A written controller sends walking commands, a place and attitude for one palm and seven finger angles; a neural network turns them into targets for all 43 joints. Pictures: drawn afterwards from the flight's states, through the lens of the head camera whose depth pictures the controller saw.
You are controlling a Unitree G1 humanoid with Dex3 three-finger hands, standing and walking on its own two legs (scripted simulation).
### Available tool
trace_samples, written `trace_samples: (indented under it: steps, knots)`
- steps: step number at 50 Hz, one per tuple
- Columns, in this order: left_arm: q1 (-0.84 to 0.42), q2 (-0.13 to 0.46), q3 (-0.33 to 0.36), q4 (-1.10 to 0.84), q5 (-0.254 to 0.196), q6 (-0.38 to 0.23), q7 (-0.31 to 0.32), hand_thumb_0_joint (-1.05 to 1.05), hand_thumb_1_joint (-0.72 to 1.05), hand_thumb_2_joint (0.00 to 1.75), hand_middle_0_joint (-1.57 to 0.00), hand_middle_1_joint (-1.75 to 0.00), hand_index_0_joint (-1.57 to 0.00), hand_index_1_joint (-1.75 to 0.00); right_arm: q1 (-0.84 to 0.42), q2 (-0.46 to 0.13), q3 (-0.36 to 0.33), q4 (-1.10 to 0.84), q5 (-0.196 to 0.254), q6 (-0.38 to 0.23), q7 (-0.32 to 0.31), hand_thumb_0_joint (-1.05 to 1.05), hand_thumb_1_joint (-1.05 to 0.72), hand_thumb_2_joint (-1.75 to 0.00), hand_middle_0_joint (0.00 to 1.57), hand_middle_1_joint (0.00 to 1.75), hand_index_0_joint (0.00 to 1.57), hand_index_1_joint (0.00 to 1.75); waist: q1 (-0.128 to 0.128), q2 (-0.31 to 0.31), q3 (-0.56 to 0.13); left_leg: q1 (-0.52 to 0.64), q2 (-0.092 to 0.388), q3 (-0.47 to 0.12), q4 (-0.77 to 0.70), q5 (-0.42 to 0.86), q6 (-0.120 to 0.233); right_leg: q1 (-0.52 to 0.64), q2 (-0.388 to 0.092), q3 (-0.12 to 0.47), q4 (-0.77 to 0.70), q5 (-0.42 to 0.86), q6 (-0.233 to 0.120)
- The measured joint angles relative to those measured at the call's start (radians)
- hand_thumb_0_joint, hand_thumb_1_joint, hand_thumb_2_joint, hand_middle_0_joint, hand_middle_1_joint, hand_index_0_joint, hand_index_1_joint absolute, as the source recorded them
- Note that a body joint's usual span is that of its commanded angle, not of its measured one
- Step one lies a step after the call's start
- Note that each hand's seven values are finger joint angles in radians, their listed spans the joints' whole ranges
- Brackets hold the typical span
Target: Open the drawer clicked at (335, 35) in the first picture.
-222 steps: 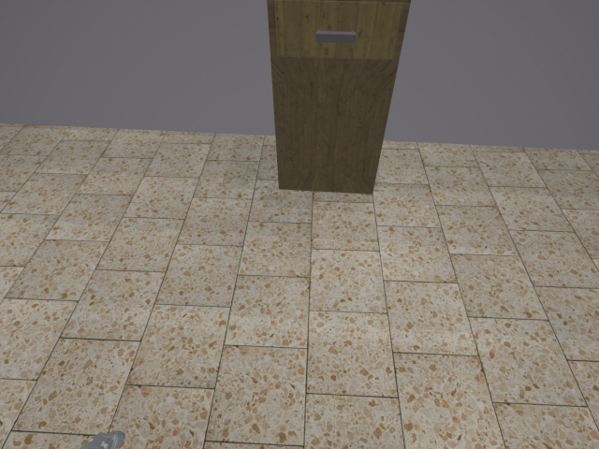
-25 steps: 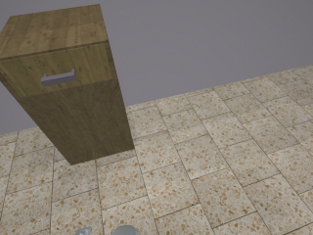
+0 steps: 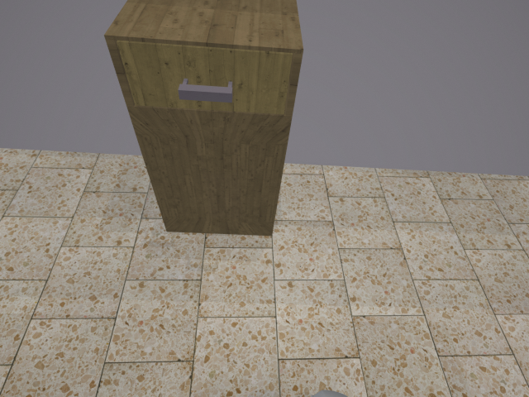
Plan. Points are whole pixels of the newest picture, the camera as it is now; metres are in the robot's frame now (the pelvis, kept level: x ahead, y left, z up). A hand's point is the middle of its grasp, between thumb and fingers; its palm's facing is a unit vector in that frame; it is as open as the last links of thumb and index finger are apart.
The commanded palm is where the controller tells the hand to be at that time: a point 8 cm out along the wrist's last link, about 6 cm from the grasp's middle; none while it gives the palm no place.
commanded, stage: take the last steps up to it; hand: left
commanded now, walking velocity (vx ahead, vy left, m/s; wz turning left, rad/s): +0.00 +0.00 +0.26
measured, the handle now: (207, 88) +0.80 +0.22 -0.01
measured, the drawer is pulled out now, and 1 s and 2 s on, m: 0.00 0.00 0.00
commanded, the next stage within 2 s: come to a stop and stand still in 1.04 s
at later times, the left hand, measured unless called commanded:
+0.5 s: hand out of the picture -0.02 +0.13 -0.16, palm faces +0.16 -0.97 -0.20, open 7.3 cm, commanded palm none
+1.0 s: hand (165, 322) +0.25 +0.20 -0.17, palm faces +0.12 -0.97 -0.21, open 7.3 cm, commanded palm none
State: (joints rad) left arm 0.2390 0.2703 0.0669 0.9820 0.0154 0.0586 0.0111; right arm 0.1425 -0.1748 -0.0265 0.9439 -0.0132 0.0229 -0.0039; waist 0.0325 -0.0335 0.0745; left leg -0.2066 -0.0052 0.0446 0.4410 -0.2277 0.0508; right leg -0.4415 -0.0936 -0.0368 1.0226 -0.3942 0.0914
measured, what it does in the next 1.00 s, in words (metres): walks ahead: right foot, then left foot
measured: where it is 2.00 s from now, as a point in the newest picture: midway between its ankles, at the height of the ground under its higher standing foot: (261, 376)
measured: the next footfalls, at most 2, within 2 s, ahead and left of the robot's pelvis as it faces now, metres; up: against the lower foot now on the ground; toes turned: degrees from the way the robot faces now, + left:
right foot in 0.20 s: +0.03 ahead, -0.14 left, +0.00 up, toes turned -2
left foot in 0.66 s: +0.19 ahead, +0.14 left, +0.00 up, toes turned +14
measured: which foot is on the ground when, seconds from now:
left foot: down 0.00-0.22, up 0.24-0.64, down 0.66-1.00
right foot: up 0.00-0.18, down 0.20-0.66, up 0.68-1.00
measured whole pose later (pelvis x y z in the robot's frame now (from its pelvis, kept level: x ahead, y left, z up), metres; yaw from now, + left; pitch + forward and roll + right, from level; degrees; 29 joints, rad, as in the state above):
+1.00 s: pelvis +0.20 +0.01 +0.00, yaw +4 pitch -1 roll +2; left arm 0.21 0.18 0.07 1.02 0.03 -0.01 -0.01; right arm 0.30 -0.15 -0.05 1.08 -0.03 -0.04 -0.01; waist -0.01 -0.02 0.02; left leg -0.09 0.04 0.16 0.40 -0.28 -0.01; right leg -0.45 -0.12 -0.09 0.74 -0.26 0.02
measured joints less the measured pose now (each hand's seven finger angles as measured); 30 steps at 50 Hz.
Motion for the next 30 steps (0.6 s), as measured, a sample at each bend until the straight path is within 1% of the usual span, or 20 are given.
trace_samples:
  steps: [3, 7, 8, 10, 11, 12, 13, 14, 16, 19, 22, 25, 28, 30]
  knots:
    - [-0.019, -0.021, -0.006, -0.004, -0.003, 0.001, 0.004, 0.01, 0.91, 0.90, -0.20, -0.30, -0.20, -0.30, 0.024, 0.009, -0.003, 0.017, -0.003, 0.004, -0.001, 0.00, -0.91, -0.90, 0.20, 0.30, 0.21, 0.30, -0.015, 0.011, -0.004, 0.002, -0.010, -0.012, -0.009, 0.009, -0.002, 0.035, 0.013, 0.003, -0.083, -0.024, -0.003]
    - [-0.039, -0.054, -0.017, -0.004, -0.003, -0.013, 0.002, 0.01, 0.91, 0.90, -0.20, -0.30, -0.20, -0.30, 0.058, 0.003, -0.014, 0.047, -0.010, 0.006, -0.005, 0.00, -0.92, -0.90, 0.20, 0.30, 0.21, 0.30, -0.038, 0.029, -0.017, -0.004, -0.019, -0.023, 0.005, 0.005, -0.013, 0.112, 0.036, -0.001, -0.245, -0.041, -0.022]
    - [-0.040, -0.063, -0.021, -0.002, -0.001, -0.020, 0.000, 0.01, 0.91, 0.90, -0.20, -0.30, -0.20, -0.30, 0.069, 0.000, -0.016, 0.056, -0.011, 0.005, -0.005, 0.00, -0.92, -0.90, 0.20, 0.30, 0.21, 0.30, -0.043, 0.035, -0.024, -0.008, -0.020, -0.025, 0.014, 0.000, -0.017, 0.138, 0.043, -0.005, -0.296, -0.031, -0.028]
    - [-0.033, -0.077, -0.029, -0.001, 0.002, -0.040, -0.006, 0.01, 0.91, 0.90, -0.20, -0.30, -0.20, -0.30, 0.099, -0.005, -0.020, 0.073, -0.009, 0.004, -0.005, 0.00, -0.92, -0.90, 0.20, 0.30, 0.21, 0.30, -0.048, 0.041, -0.041, -0.022, -0.024, -0.029, 0.054, -0.023, -0.029, 0.214, 0.053, -0.017, -0.447, 0.025, -0.040]
    - [-0.030, -0.088, -0.032, 0.003, 0.007, -0.054, -0.006, 0.01, 0.91, 0.90, -0.20, -0.30, -0.20, -0.30, 0.113, -0.010, -0.023, 0.083, -0.005, 0.003, -0.005, 0.00, -0.92, -0.90, 0.20, 0.30, 0.20, 0.30, -0.047, 0.052, -0.046, -0.039, -0.020, -0.034, 0.103, -0.069, -0.033, 0.231, 0.061, -0.026, -0.481, 0.066, -0.076]
    - [-0.024, -0.102, -0.036, 0.005, 0.010, -0.062, -0.006, 0.01, 0.91, 0.90, -0.20, -0.30, -0.20, -0.30, 0.126, -0.016, -0.026, 0.093, -0.004, 0.007, -0.004, 0.00, -0.92, -0.90, 0.20, 0.30, 0.20, 0.30, -0.048, 0.068, -0.050, -0.062, -0.013, -0.042, 0.173, -0.143, -0.036, 0.238, 0.069, -0.038, -0.480, 0.076, -0.100]
    - [-0.011, -0.113, -0.040, 0.006, 0.010, -0.071, -0.006, 0.01, 0.91, 0.90, -0.20, -0.30, -0.20, -0.30, 0.139, -0.020, -0.029, 0.104, -0.007, 0.015, -0.001, 0.00, -0.92, -0.90, 0.20, 0.30, 0.20, 0.30, -0.045, 0.076, -0.057, -0.093, -0.010, -0.045, 0.254, -0.188, -0.037, 0.248, 0.072, -0.046, -0.485, 0.076, -0.114]
    - [0.008, -0.123, -0.041, 0.007, 0.009, -0.080, -0.005, 0.01, 0.91, 0.90, -0.20, -0.30, -0.20, -0.30, 0.148, -0.022, -0.031, 0.115, -0.010, 0.022, 0.004, 0.00, -0.92, -0.90, 0.20, 0.30, 0.20, 0.30, -0.040, 0.076, -0.065, -0.125, -0.007, -0.042, 0.337, -0.201, -0.038, 0.262, 0.072, -0.048, -0.502, 0.077, -0.120]
    - [0.048, -0.129, -0.034, 0.021, 0.007, -0.092, 0.006, 0.00, 0.93, 0.90, -0.20, -0.30, -0.21, -0.30, 0.159, -0.025, -0.036, 0.129, -0.015, 0.025, 0.014, 0.00, -0.92, -0.90, 0.20, 0.30, 0.20, 0.30, -0.035, 0.071, -0.074, -0.186, 0.009, -0.032, 0.471, -0.159, -0.045, 0.299, 0.073, -0.049, -0.558, 0.093, -0.123]
    - [0.100, -0.132, -0.036, 0.055, 0.004, -0.102, 0.003, 0.00, 0.93, 0.90, -0.20, -0.30, -0.21, -0.30, 0.168, -0.030, -0.046, 0.133, -0.017, 0.016, 0.020, 0.01, -0.92, -0.90, 0.19, 0.30, 0.20, 0.30, -0.043, 0.071, -0.072, -0.255, 0.049, -0.021, 0.559, -0.066, -0.062, 0.353, 0.073, -0.062, -0.636, 0.119, -0.122]
    - [0.145, -0.140, -0.040, 0.088, 0.005, -0.109, 0.002, 0.01, 0.93, 0.90, -0.20, -0.30, -0.21, -0.30, 0.167, -0.031, -0.050, 0.137, -0.016, 0.011, 0.022, 0.01, -0.91, -0.90, 0.19, 0.30, 0.20, 0.30, -0.042, 0.069, -0.062, -0.294, 0.084, -0.013, 0.550, -0.015, -0.073, 0.394, 0.072, -0.079, -0.685, 0.124, -0.120]
    - [0.185, -0.151, -0.042, 0.120, 0.008, -0.115, 0.000, 0.01, 0.92, 0.90, -0.20, -0.30, -0.21, -0.30, 0.149, -0.027, -0.048, 0.141, -0.014, 0.011, 0.025, 0.01, -0.92, -0.90, 0.19, 0.30, 0.20, 0.30, -0.027, 0.062, -0.050, -0.303, 0.105, 0.003, 0.476, -0.009, -0.074, 0.422, 0.067, -0.089, -0.706, 0.114, -0.112]
    - [0.218, -0.157, -0.044, 0.150, 0.010, -0.114, -0.001, 0.01, 0.92, 0.90, -0.20, -0.30, -0.20, -0.30, 0.115, -0.018, -0.042, 0.138, -0.011, 0.005, 0.029, 0.01, -0.92, -0.90, 0.19, 0.30, 0.20, 0.30, -0.008, 0.050, -0.038, -0.281, 0.107, 0.028, 0.362, -0.017, -0.065, 0.441, 0.057, -0.094, -0.702, 0.088, -0.097]
    - [0.236, -0.157, -0.042, 0.167, 0.012, -0.110, -0.002, 0.01, 0.91, 0.90, -0.20, -0.30, -0.20, -0.30, 0.088, -0.009, -0.037, 0.130, -0.009, -0.005, 0.031, 0.01, -0.92, -0.90, 0.19, 0.30, 0.20, 0.30, 0.006, 0.039, -0.030, -0.247, 0.100, 0.046, 0.280, -0.031, -0.053, 0.450, 0.048, -0.095, -0.681, 0.058, -0.083]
